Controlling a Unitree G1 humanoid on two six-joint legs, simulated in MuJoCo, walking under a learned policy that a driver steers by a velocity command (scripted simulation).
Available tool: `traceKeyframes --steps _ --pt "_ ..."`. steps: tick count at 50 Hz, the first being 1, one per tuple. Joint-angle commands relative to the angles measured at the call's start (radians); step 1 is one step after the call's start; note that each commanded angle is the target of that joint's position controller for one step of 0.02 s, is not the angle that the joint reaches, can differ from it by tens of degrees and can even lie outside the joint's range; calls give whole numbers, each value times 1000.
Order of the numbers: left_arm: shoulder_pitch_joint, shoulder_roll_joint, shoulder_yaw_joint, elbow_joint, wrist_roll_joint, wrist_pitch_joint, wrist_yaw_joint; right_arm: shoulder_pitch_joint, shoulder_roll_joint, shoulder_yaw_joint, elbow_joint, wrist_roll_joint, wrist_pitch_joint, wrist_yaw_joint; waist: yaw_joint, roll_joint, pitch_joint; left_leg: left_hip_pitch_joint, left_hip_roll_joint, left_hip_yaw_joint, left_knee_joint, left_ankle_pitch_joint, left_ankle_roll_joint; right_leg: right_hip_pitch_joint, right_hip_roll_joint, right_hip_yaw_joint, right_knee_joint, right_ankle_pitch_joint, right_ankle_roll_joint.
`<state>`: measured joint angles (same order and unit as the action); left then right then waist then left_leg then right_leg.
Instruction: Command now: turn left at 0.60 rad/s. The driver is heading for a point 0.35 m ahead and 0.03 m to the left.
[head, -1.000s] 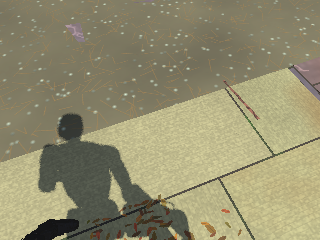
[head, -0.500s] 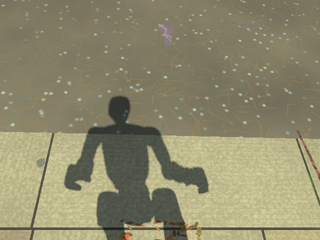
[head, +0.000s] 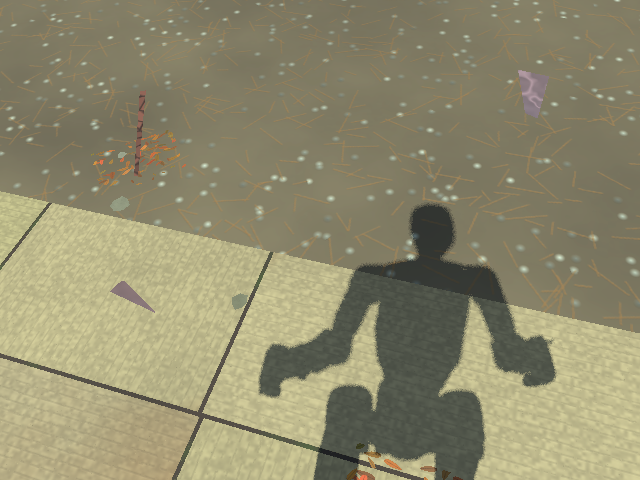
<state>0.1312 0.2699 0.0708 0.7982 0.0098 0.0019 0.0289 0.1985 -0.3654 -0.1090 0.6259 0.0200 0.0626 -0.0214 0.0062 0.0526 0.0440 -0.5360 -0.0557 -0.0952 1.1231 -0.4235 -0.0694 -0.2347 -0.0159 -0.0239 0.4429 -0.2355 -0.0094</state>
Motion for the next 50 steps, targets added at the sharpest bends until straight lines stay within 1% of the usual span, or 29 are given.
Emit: traceKeyframes --steps 1,5,8,10,11,12,13,14,15,16,17,18,21,24,27,29,31,32,33,34,35,36,38,41,42,44,46,48,50 --pt "-18 165 35 -71 3 1 17 -57 -42 -6 -102 7 -10 5 29 -209 -73 -117 58 41 -54 32 -34 196 -243 153 -129 374 -211" --pt "-22 218 53 -82 -5 12 5 -73 -25 9 -128 -2 -10 20 42 -234 -106 40 94 104 -266 21 -19 176 -275 86 -120 407 -210" --pt "-22 236 60 -82 -21 10 -10 -45 -47 -1 -128 1 -2 30 31 -243 -105 130 82 144 -402 52 12 158 -296 63 -92 397 -193" --pt "-41 235 60 -79 -41 7 -14 8 -45 -8 -112 0 2 36 -11 -228 -106 238 62 172 -583 170 58 129 -290 28 -22 356 -147" --pt "-14 207 53 -66 -46 4 -17 49 -60 -18 -96 -2 3 31 -27 -191 -117 344 41 164 -681 257 92 74 -262 -12 57 285 -96" --pt "42 155 39 -50 -23 1 -23 85 -121 -38 -92 -2 -1 20 -22 -18 -141 522 131 7 -742 522 142 -84 -190 -95 247 94 -12" --pt "26 78 6 -98 37 -2 -29 79 -221 -47 -129 -15 -9 4 9 295 -154 639 406 -350 -707 946 294 -373 -54 -120 552 -447 80" --pt "-59 145 26 -120 7 -4 -17 112 -179 -33 -130 -50 -36 21 -83 195 -232 542 474 -403 -750 861 440 -399 -21 30 719 -474 85" --pt "-78 178 37 -116 -21 2 -10 76 -148 -20 -116 -52 -56 27 -63 118 -172 494 412 -303 -766 752 401 -404 -45 55 772 -400 74" --pt "-62 175 40 -102 -23 7 -5 22 -116 -11 -104 -37 -64 23 -35 91 -135 462 346 -230 -771 641 338 -405 -59 65 748 -317 65" --pt "-47 175 42 -81 -16 14 1 -20 -87 1 -104 -25 -65 18 -19 71 -119 440 309 -187 -772 598 297 -390 -67 70 724 -254 68" --pt "-26 173 43 -74 -9 18 1 -50 -77 10 -104 -21 -64 12 -1 79 -115 399 285 -153 -776 633 288 -346 -56 62 725 -192 78" --pt "15 143 34 -58 -15 19 -3 -67 -39 28 -96 -34 -70 2 15 78 -137 392 257 -106 -792 613 287 -269 -45 58 634 -104 92" --pt "-17 112 16 -67 -10 20 -5 -65 -40 29 -74 -34 -68 0 -8 84 -114 394 251 -115 -798 499 287 -208 -53 60 427 -106 95" --pt "-23 121 13 -72 -12 18 -8 -59 -52 28 -48 -37 -63 10 -28 91 -85 353 257 -151 -800 393 304 -131 -42 45 296 -150 87" --pt "-9 121 11 -66 -14 13 -10 -68 -38 36 -31 -33 -62 17 -22 84 -72 335 255 -176 -791 352 299 -83 -35 39 199 -131 76" --pt "37 99 2 -48 -2 2 -16 -83 -6 50 -9 -23 -64 20 22 47 -72 294 220 -159 -764 323 249 48 -30 31 -34 80 52" --pt "51 121 2 -46 12 -4 -17 -49 13 57 7 -31 -71 21 15 6 -96 266 185 -143 -746 293 202 134 -70 83 -58 222 35" --pt "54 186 12 -51 13 -6 -12 -9 13 58 13 -48 -80 26 -30 -97 -113 241 122 -88 -700 224 158 176 -139 137 -20 379 0" --pt "22 188 16 -33 -3 -7 -16 9 19 55 18 -49 -81 26 -60 -190 -114 297 67 -18 -715 182 122 78 -135 133 -6 208 -44" --pt "-1 136 4 -46 -5 -12 -23 -47 -9 52 24 -50 -77 23 -21 -159 -86 335 63 -11 -693 191 106 20 -107 123 -29 97 -39" --pt "-3 118 -2 -40 3 -16 -24 -76 -10 48 20 -43 -71 19 -12 -145 -79 343 66 -10 -681 211 110 0 -96 112 -37 61 -20" --pt "1 115 -7 -33 4 -28 -23 -74 2 49 26 -39 -57 13 -7 -130 -65 337 75 -22 -679 268 122 1 -79 94 -30 77 3" --pt "27 110 -14 -16 1 -32 -16 -58 17 49 46 -37 -55 10 -1 -93 -64 332 79 -26 -685 293 126 17 -70 82 -13 89 6" --pt "41 110 -15 -8 -1 -30 -13 -43 20 48 59 -35 -55 8 2 -83 -80 332 66 -14 -682 202 127 24 -60 74 -14 -5 0" --pt "58 128 -10 -3 -13 -24 -7 -27 9 40 69 -25 -53 5 4 -81 -30 258 37 5 -659 -113 144 -23 -48 84 -14 -303 -37" --pt "73 128 -11 -11 -21 -34 -1 -16 18 40 66 -14 -73 6 8 -89 53 156 41 0 -635 -238 160 -64 -81 150 -48 -474 -83" --pt "114 149 -5 -5 -29 -55 -2 -20 42 43 61 -6 -109 14 15 -134 72 93 39 31 -558 -160 157 -20 -162 282 -107 -518 -142" --pt "135 183 6 2 -33 -62 -7 -23 57 43 57 2 -138 24 4 -212 66 83 29 106 -464 -17 147 19 -276 439 -194 -507 -209"
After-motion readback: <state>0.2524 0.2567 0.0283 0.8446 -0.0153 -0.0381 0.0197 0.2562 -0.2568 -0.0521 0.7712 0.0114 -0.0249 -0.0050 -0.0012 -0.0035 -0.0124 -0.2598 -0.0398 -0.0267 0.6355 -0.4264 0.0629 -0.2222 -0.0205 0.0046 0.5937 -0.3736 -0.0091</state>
